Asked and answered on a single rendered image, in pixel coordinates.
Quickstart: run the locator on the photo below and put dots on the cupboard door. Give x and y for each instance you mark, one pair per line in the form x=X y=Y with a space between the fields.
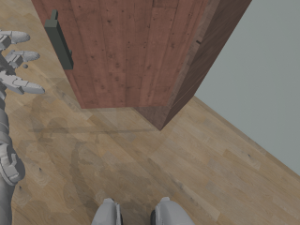
x=126 y=53

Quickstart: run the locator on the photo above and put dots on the robot thigh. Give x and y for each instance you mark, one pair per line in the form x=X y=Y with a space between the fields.
x=171 y=213
x=109 y=213

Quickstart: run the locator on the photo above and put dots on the left robot upper arm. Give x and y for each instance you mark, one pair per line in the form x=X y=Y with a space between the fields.
x=12 y=171

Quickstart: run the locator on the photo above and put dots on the handle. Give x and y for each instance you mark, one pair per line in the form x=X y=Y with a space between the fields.
x=58 y=41

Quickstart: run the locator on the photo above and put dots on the robot right thigh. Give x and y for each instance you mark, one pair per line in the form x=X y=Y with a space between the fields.
x=171 y=213

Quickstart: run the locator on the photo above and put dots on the robot left hand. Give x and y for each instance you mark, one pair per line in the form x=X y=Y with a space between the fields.
x=13 y=60

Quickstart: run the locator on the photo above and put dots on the robot left thigh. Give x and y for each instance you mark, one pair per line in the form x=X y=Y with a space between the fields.
x=109 y=213

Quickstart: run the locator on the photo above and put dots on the left robot forearm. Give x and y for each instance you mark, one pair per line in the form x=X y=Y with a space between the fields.
x=4 y=124

